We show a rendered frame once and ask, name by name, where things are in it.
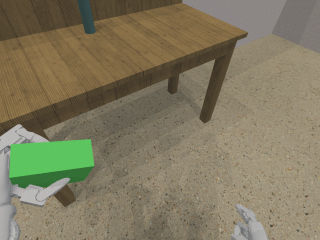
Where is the robot right hand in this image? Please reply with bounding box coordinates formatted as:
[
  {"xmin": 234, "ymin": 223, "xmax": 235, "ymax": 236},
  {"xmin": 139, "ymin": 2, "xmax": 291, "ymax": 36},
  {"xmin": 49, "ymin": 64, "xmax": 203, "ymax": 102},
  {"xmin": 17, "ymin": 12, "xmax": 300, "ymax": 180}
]
[{"xmin": 231, "ymin": 204, "xmax": 269, "ymax": 240}]

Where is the sponge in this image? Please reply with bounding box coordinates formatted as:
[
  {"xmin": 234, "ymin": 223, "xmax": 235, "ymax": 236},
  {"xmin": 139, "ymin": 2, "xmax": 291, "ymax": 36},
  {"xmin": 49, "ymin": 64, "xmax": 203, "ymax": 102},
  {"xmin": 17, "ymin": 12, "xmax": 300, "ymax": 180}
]
[{"xmin": 9, "ymin": 139, "xmax": 95, "ymax": 189}]

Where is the table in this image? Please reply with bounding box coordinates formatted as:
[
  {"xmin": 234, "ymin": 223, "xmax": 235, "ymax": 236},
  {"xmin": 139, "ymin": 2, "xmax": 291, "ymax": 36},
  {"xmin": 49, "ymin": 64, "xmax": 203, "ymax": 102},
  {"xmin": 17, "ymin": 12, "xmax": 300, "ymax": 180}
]
[{"xmin": 0, "ymin": 0, "xmax": 248, "ymax": 207}]

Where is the robot left forearm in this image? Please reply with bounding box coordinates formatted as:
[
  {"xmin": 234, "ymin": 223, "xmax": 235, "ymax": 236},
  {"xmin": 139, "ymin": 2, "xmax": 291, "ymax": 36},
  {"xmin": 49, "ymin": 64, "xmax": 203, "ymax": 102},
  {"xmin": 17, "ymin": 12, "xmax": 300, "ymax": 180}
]
[{"xmin": 0, "ymin": 204, "xmax": 20, "ymax": 240}]

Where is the robot left hand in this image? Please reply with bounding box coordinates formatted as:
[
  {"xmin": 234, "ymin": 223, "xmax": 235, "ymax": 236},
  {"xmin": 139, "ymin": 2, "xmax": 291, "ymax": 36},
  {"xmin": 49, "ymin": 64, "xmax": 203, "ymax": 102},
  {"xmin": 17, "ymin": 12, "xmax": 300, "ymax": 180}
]
[{"xmin": 0, "ymin": 124, "xmax": 71, "ymax": 207}]

